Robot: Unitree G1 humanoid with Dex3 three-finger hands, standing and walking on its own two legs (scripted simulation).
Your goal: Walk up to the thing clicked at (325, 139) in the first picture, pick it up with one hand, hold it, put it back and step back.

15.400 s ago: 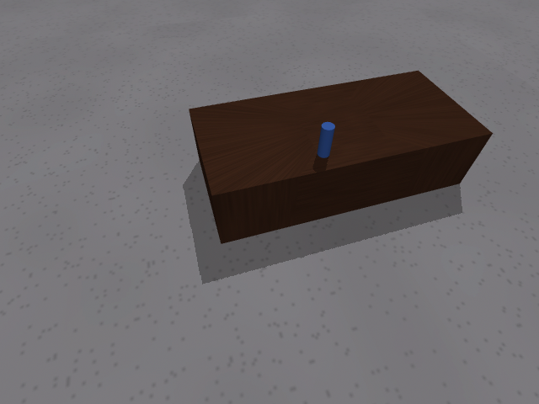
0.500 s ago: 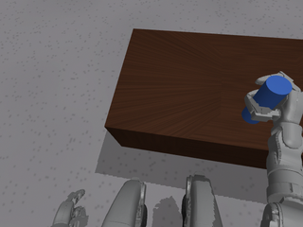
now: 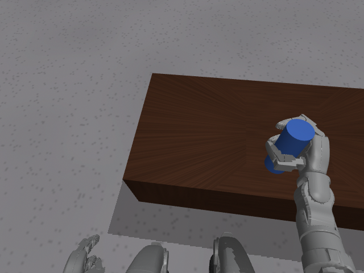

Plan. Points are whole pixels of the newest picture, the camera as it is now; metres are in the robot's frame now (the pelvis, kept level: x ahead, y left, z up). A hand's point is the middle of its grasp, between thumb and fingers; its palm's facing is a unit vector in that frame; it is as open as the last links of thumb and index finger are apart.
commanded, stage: lift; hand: right
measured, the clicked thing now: (286, 148) +0.37 -0.21 +0.02
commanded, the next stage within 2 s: hold in 0.66 s
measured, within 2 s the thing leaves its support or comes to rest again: neither
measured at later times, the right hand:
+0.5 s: hand (281, 139) +0.37 -0.18 +0.07, palm faces +0.19 +0.98 -0.01, open 7.4 cm
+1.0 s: hand (286, 139) +0.35 -0.18 +0.09, palm faces +0.19 +0.98 -0.01, open 7.4 cm
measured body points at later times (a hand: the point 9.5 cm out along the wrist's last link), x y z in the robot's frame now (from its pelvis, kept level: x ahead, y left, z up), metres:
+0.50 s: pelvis +0.02 +0.00 +0.03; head +0.08 -0.01 +0.48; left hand +0.13 +0.25 -0.08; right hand +0.35 -0.23 +0.07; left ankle -0.01 +0.12 -0.65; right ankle +0.06 -0.12 -0.65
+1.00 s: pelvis +0.02 -0.01 +0.04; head +0.07 -0.01 +0.49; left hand +0.14 +0.24 -0.07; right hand +0.34 -0.23 +0.09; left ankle -0.01 +0.12 -0.65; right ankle +0.06 -0.12 -0.65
